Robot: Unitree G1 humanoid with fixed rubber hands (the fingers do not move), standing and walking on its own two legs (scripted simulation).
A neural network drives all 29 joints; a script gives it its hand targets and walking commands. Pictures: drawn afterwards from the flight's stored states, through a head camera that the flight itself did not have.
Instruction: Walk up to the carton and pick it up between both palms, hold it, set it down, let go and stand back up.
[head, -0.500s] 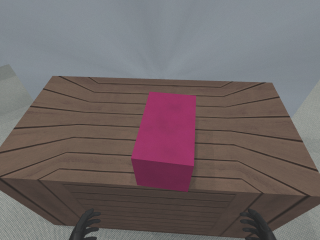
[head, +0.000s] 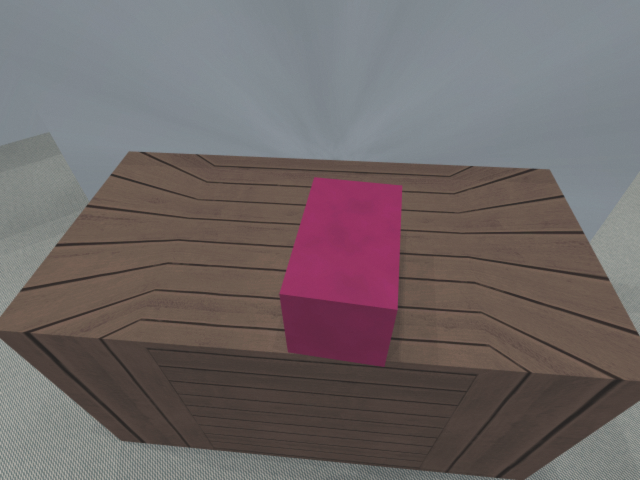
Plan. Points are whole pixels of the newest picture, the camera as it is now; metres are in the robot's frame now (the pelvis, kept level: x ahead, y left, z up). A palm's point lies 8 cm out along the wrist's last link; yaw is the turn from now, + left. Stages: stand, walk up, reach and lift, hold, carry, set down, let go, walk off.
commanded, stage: stand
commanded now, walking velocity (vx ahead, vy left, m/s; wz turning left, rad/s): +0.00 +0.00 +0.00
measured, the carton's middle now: (347, 266) +0.47 -0.03 -0.06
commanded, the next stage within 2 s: none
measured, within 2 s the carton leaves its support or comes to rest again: neither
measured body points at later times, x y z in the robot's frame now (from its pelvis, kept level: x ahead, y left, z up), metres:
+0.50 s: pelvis -0.01 -0.01 +0.00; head -0.02 +0.00 +0.45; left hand -0.02 +0.24 -0.14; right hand +0.00 -0.26 -0.15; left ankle +0.04 +0.10 -0.74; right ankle +0.02 -0.13 -0.74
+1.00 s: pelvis +0.03 -0.01 +0.00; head +0.02 -0.01 +0.45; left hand +0.04 +0.23 -0.15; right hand +0.04 -0.25 -0.15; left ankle +0.04 +0.10 -0.74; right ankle +0.02 -0.13 -0.74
